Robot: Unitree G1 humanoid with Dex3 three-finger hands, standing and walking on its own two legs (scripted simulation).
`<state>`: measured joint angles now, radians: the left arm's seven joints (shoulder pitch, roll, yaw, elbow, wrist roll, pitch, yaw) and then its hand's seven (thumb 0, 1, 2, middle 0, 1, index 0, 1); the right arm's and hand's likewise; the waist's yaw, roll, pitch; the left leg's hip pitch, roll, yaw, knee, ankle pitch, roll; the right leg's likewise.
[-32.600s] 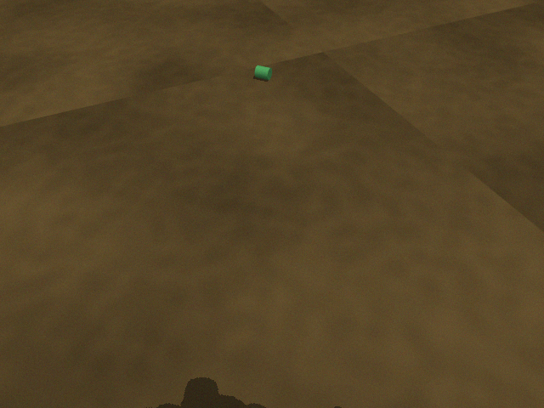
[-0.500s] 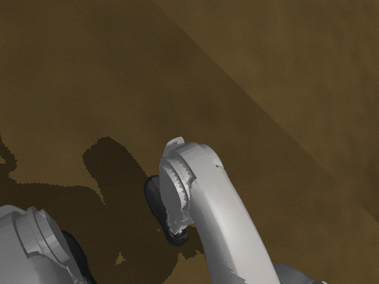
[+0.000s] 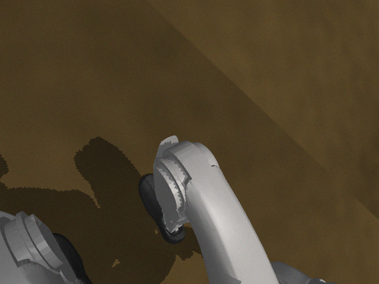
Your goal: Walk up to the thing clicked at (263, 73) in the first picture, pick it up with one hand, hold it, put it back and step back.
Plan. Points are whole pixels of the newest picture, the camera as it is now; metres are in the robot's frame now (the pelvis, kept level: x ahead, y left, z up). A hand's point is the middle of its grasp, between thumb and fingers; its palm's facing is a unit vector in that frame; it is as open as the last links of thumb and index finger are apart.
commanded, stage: open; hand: left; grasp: from above
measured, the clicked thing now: out of the picture +0.45 +0.32 -0.28
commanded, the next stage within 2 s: withdraw in 1.06 s
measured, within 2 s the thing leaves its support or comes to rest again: rests again in 1.92 s
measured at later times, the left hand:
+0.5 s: hand out of the picture +0.45 +0.31 -0.24, palm faces +0.04 -0.48 -0.88, open 12.8 cm
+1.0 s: hand out of the picture +0.44 +0.32 -0.25, palm faces +0.03 -0.49 -0.87, open 12.9 cm
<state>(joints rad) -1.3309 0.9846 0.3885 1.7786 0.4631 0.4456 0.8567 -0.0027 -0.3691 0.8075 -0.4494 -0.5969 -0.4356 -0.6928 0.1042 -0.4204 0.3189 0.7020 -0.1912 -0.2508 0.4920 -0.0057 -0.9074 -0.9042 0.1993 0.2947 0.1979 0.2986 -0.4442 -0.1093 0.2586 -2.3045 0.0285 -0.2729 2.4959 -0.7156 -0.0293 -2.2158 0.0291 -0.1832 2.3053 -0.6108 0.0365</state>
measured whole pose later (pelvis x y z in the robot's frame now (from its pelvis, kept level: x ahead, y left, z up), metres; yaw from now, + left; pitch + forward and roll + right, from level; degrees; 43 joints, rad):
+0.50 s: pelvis +0.00 +0.00 +0.00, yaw +0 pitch +27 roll -14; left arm -1.32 1.00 0.40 1.78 0.45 0.43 0.87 0.01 -0.35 0.89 -0.29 -0.82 -0.29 -0.87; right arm 0.10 -0.43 0.33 0.70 -0.19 -0.27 0.49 -0.01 -0.89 -0.90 0.20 0.29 0.20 0.30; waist -0.45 -0.12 0.28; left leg -2.28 0.02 -0.28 2.51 -0.72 -0.03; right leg -2.19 0.03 -0.19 2.31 -0.62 0.04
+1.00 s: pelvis +0.00 +0.00 +0.00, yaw +0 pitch +27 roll -14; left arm -1.32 1.00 0.38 1.77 0.45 0.44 0.85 0.00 -0.34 0.95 -0.21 -0.91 -0.21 -0.94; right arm 0.09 -0.43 0.34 0.70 -0.19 -0.27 0.48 -0.01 -0.89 -0.90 0.20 0.29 0.20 0.30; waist -0.45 -0.13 0.28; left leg -2.29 0.02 -0.28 2.50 -0.72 -0.03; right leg -2.19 0.03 -0.19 2.30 -0.62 0.04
